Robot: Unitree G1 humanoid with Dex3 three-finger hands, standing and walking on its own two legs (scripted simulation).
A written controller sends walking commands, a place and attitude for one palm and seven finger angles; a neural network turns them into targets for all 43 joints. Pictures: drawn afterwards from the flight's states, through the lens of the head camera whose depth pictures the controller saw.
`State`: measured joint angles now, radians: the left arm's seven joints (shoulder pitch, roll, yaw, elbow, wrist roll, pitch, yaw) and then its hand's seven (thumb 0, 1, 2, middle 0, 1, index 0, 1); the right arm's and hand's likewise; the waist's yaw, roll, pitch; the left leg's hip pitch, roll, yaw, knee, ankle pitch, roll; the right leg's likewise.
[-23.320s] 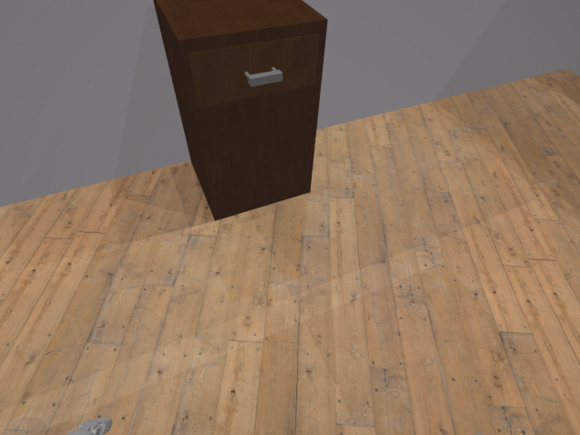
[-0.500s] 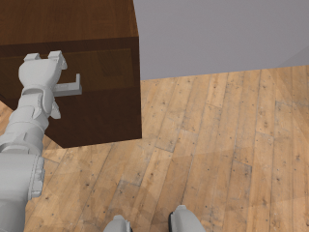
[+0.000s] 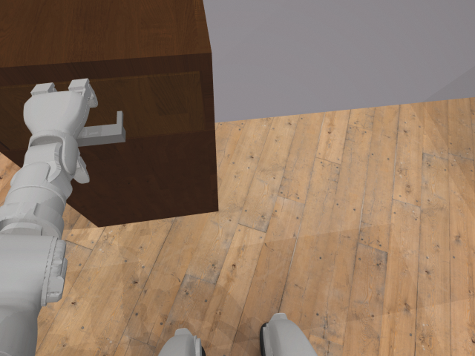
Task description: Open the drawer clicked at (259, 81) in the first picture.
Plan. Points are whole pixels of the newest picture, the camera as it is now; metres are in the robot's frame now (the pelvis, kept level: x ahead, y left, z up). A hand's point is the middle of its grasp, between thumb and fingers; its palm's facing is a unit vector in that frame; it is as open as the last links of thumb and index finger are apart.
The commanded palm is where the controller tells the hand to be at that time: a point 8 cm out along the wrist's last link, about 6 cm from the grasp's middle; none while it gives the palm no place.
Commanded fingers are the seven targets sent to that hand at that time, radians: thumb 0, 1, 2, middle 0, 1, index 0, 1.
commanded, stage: re-aim the fingers above the handle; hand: left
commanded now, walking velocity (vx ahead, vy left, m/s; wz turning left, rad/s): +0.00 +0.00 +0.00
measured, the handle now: (95, 126) +0.56 +0.25 -0.04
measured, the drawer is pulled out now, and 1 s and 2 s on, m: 0.00 0.00 0.00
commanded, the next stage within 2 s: lower the fingers behind the handle in 1.02 s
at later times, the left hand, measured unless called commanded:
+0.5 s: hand (72, 130) +0.51 +0.26 +0.01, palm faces -0.07 -0.02 -1.00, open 13.8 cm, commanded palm +0.50 +0.25 +0.07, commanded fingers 0.00 -0.50 0.30 -0.30 -1.20 -0.30 -1.20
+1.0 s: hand (71, 132) +0.51 +0.26 +0.02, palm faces -0.06 -0.01 -1.00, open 13.8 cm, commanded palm +0.50 +0.25 +0.07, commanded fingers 0.00 -0.50 0.30 -0.30 -1.20 -0.30 -1.20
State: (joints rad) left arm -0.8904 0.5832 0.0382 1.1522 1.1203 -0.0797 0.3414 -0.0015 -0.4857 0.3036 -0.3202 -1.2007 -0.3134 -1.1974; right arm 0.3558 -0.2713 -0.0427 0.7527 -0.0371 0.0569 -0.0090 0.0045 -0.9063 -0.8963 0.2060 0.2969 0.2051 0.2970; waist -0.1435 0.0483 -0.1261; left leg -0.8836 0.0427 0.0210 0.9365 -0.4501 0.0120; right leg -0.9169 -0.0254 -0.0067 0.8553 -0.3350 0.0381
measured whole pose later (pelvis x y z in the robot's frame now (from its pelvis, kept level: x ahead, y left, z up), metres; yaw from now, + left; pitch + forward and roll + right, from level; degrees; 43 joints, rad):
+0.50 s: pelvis +0.00 +0.00 +0.00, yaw +0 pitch +25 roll -3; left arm -0.90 0.62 0.05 1.13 1.12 -0.10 0.31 0.00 -0.48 0.30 -0.32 -1.20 -0.31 -1.20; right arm 0.37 -0.27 -0.05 0.75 -0.04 0.05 -0.01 0.00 -0.91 -0.90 0.21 0.30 0.20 0.30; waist -0.15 0.05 -0.13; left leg -0.93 0.05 0.01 0.97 -0.47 0.01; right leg -0.95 -0.02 -0.01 0.88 -0.35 0.04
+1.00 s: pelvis +0.01 +0.00 +0.00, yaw +0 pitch +23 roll -2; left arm -0.88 0.59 0.03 1.12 1.12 -0.10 0.33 0.00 -0.49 0.30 -0.32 -1.20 -0.31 -1.20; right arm 0.35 -0.27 -0.05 0.74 -0.04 0.06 -0.01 0.00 -0.91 -0.90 0.21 0.30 0.21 0.30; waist -0.14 0.05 -0.13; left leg -0.89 0.04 0.01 0.95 -0.47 0.01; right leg -0.92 -0.03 -0.01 0.86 -0.35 0.04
